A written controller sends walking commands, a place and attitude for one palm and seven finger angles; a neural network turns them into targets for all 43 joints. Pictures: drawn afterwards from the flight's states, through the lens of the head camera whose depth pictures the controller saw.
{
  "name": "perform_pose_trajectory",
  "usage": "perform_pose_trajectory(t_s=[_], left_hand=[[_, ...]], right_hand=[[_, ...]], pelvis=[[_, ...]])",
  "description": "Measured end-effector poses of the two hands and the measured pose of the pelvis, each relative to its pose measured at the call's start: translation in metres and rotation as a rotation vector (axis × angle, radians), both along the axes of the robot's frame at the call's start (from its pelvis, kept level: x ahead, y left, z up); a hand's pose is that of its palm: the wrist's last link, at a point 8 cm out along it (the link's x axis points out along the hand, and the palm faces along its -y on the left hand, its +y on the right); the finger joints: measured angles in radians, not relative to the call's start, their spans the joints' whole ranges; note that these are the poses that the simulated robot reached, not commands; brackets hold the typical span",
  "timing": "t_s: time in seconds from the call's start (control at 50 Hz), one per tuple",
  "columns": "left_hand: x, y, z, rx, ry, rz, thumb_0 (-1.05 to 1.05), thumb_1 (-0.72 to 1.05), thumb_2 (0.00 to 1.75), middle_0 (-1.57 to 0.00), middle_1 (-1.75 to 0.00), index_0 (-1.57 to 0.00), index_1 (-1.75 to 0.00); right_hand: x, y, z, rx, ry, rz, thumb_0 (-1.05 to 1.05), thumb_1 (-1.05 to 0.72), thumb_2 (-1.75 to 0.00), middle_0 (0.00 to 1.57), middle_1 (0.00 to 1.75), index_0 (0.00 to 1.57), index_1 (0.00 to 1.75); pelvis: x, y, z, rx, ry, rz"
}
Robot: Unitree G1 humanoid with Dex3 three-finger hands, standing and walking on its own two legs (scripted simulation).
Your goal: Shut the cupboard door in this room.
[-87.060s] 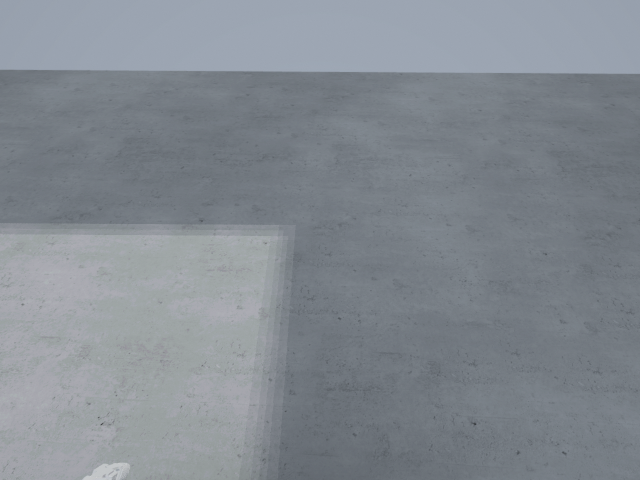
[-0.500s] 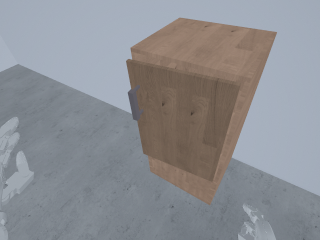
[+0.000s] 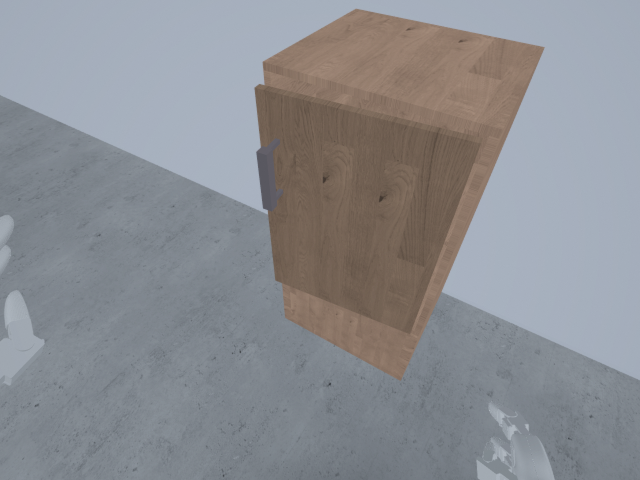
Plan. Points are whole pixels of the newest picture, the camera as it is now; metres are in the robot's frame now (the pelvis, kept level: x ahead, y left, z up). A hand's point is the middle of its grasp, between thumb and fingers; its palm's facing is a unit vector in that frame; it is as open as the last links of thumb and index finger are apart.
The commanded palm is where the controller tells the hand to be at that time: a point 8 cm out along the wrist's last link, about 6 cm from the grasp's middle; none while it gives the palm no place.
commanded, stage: step back with the hand held close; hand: left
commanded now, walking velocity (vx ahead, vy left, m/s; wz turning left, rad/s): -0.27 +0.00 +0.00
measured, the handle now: (272, 175) +0.69 +0.15 -0.02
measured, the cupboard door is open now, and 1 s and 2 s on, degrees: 6 6 6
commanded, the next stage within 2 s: stop stepping back and stand still in 0.98 s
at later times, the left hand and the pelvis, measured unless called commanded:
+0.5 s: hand out of the picture +0.14 +0.27 +0.18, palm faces +0.47 -0.75 -0.47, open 7.4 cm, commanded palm +0.06 +0.31 +0.18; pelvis -0.06 +0.00 -0.01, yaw +3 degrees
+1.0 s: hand out of the picture +0.02 +0.32 +0.19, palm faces +0.53 -0.74 -0.41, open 7.4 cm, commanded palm -0.05 +0.34 +0.18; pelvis -0.15 +0.02 -0.01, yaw +7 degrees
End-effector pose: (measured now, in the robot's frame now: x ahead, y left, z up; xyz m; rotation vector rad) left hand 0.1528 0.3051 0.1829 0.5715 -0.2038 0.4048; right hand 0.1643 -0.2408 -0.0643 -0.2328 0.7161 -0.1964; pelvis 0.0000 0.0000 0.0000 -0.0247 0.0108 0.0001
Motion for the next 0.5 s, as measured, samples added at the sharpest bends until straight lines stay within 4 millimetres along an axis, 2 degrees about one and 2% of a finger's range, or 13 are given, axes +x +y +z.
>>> perform_pose_trajectory(t_s=[0.16,0.34,0.5], left_hand=[[-0.027,0.000,-0.001,0.009,-0.090,0.018,0.02,0.89,0.90,-0.22,-0.30,-0.22,-0.31],[-0.043,-0.007,0.004,0.011,-0.158,-0.015,0.02,0.89,0.90,-0.22,-0.30,-0.22,-0.31],[-0.061,0.001,0.010,0.074,-0.147,-0.040,0.02,0.89,0.90,-0.22,-0.30,-0.22,-0.31]], right_hand=[[-0.030,-0.001,-0.007,-0.025,-0.001,0.028,0.01,-0.90,-0.90,0.21,0.30,0.20,0.30],[-0.065,-0.007,-0.013,-0.031,0.038,0.022,0.01,-0.90,-0.90,0.21,0.30,0.20,0.30],[-0.087,-0.004,-0.013,-0.045,0.048,0.006,0.01,-0.90,-0.90,0.21,0.30,0.20,0.30]], pelvis=[[-0.023,-0.003,-0.009,-0.010,-0.020,0.008],[-0.044,-0.005,-0.011,-0.011,-0.015,0.015],[-0.061,0.000,-0.011,-0.038,-0.010,0.060]])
